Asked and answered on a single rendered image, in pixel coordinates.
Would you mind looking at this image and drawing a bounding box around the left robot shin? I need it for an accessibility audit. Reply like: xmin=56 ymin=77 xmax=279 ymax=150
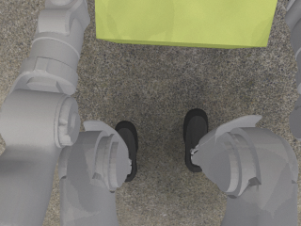
xmin=57 ymin=120 xmax=132 ymax=183

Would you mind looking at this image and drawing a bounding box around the robot right forearm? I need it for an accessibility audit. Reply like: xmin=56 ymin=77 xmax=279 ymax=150
xmin=284 ymin=0 xmax=301 ymax=94

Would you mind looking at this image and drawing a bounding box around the robot left forearm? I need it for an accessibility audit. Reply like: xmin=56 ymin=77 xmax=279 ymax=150
xmin=0 ymin=0 xmax=90 ymax=138

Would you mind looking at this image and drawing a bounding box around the robot left upper arm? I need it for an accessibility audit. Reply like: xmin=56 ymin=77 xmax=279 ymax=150
xmin=0 ymin=89 xmax=81 ymax=226

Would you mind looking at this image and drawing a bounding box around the robot left thigh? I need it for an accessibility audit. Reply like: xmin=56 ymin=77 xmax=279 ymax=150
xmin=59 ymin=130 xmax=126 ymax=226

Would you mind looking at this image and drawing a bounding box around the robot right upper arm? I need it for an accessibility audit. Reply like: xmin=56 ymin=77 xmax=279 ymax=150
xmin=289 ymin=95 xmax=301 ymax=141

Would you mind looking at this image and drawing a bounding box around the carton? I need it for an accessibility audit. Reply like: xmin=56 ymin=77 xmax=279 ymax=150
xmin=94 ymin=0 xmax=277 ymax=49

